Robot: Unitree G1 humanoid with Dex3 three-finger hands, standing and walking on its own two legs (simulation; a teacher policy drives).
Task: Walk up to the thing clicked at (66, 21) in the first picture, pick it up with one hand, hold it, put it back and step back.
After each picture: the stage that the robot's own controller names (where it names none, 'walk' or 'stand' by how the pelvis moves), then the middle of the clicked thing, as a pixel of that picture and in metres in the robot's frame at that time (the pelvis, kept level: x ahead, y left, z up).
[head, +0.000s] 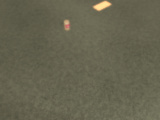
stand; (66, 25) +1.65 +0.18 -0.72
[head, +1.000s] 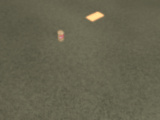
walk; (60, 35) +1.53 +0.16 -0.71
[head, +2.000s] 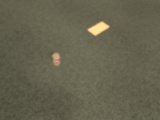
walk; (56, 59) +1.02 +0.17 -0.71
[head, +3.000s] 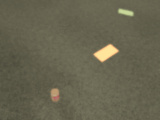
walk; (55, 95) +0.65 +0.16 -0.71
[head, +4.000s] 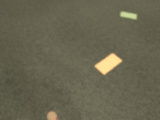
stand; (52, 118) +0.44 +0.21 -0.70
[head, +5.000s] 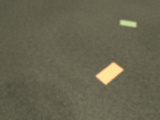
stand; out of the picture +0.40 +0.21 -0.72
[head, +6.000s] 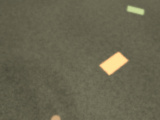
walk; out of the picture +0.35 +0.14 -0.71
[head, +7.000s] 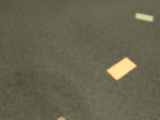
walk; out of the picture +0.39 +0.16 -0.69
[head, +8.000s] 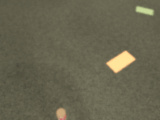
walk; (61, 115) +0.41 +0.16 -0.69
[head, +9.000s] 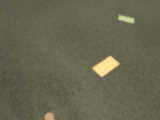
stand; (49, 119) +0.44 +0.17 -0.71
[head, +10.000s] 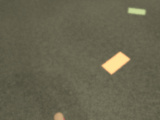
stand; (59, 119) +0.43 +0.23 -0.72
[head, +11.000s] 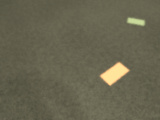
stand; out of the picture +0.36 +0.20 -0.70
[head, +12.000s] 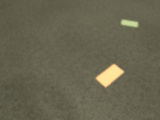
stand; out of the picture +0.35 +0.22 -0.72
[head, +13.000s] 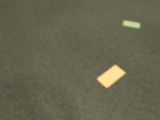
stand; out of the picture +0.35 +0.21 -0.72
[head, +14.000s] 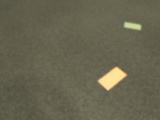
stand; out of the picture +0.34 +0.21 -0.73
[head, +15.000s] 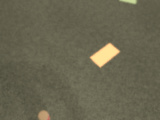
go down; (44, 117) +0.36 +0.22 -0.67
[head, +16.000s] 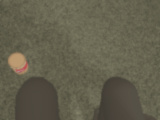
go down; (19, 64) +0.42 +0.26 -0.29
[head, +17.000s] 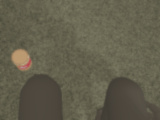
close in; (22, 60) +0.42 +0.26 -0.28
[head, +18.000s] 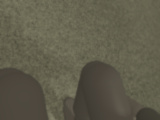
close in; out of the picture +0.39 +0.29 -0.22
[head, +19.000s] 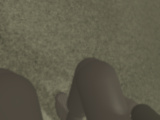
close; out of the picture +0.39 +0.30 -0.22
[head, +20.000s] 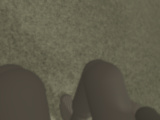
lift; out of the picture +0.37 +0.27 -0.20
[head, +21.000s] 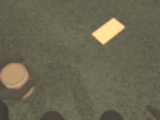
lift; (18, 82) +0.33 +0.20 +0.00
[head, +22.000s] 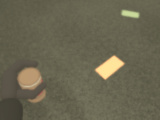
hold; (33, 86) +0.33 +0.17 +0.02
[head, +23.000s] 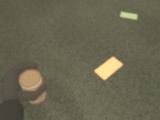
hold; (33, 87) +0.33 +0.17 +0.01
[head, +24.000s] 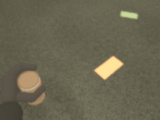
hold; (32, 88) +0.32 +0.18 +0.01
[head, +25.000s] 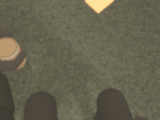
crouch; (11, 54) +0.42 +0.22 -0.08
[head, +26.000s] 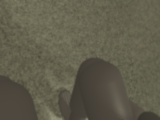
lower; out of the picture +0.40 +0.31 -0.22
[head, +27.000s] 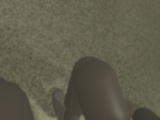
lower; out of the picture +0.41 +0.31 -0.22
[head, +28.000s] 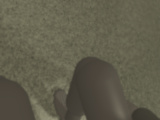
lower; out of the picture +0.40 +0.31 -0.22
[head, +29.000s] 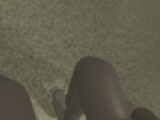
lower; out of the picture +0.40 +0.31 -0.22
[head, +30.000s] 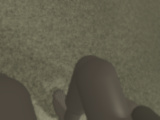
rest; out of the picture +0.40 +0.30 -0.22
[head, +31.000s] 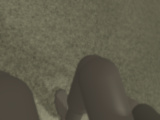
withdraw; out of the picture +0.40 +0.29 -0.22
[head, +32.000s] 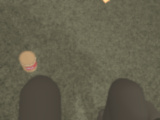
walk; (28, 62) +0.43 +0.24 -0.29
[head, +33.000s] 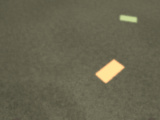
stand; out of the picture +0.36 +0.20 -0.65
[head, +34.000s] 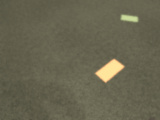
stand; out of the picture +0.37 +0.22 -0.67
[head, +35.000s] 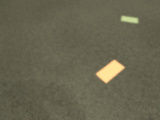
stand; out of the picture +0.37 +0.21 -0.67
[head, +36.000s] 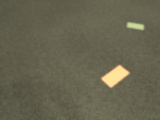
stand; out of the picture +0.39 +0.20 -0.72
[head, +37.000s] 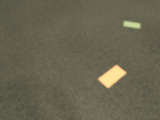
stand; out of the picture +0.36 +0.21 -0.72
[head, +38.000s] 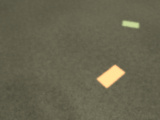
walk; out of the picture +0.35 +0.21 -0.73
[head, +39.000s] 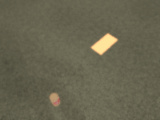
walk; (55, 99) +0.53 +0.23 -0.69
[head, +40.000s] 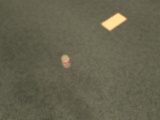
walk; (65, 61) +0.86 +0.19 -0.70
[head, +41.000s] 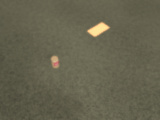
stand; (55, 62) +0.99 +0.21 -0.71
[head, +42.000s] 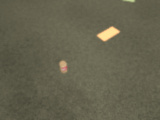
stand; (63, 67) +0.97 +0.20 -0.73
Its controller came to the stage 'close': yes
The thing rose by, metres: 0.71
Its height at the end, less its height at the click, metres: +0.00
